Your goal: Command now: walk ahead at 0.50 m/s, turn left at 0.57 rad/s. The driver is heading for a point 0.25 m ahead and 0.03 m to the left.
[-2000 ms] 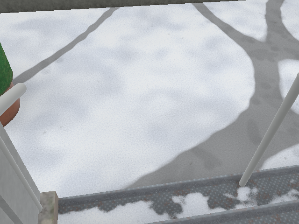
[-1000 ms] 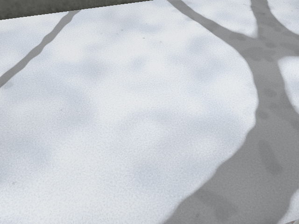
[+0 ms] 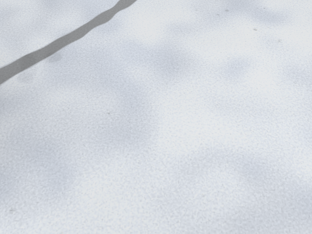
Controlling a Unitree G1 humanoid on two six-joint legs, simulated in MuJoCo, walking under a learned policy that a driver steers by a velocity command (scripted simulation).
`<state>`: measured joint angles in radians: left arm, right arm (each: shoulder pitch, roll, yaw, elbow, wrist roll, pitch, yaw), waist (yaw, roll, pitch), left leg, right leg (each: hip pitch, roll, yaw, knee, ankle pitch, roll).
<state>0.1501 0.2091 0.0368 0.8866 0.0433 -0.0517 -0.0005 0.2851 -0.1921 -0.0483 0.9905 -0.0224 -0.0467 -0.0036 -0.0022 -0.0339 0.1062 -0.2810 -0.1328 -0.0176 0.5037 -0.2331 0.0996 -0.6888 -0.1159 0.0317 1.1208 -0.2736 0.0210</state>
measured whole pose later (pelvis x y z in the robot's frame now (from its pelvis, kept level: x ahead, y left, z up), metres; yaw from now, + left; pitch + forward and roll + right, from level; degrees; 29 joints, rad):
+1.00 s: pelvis +0.17 -0.03 +0.01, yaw +6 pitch -2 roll +0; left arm 0.30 0.16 0.01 1.12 0.01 0.00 0.02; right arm 0.30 -0.16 0.01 1.09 -0.01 -0.01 -0.03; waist 0.02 0.00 0.02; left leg -0.15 -0.04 0.00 0.41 -0.23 0.03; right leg -0.23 -0.01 -0.03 0.40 -0.14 -0.01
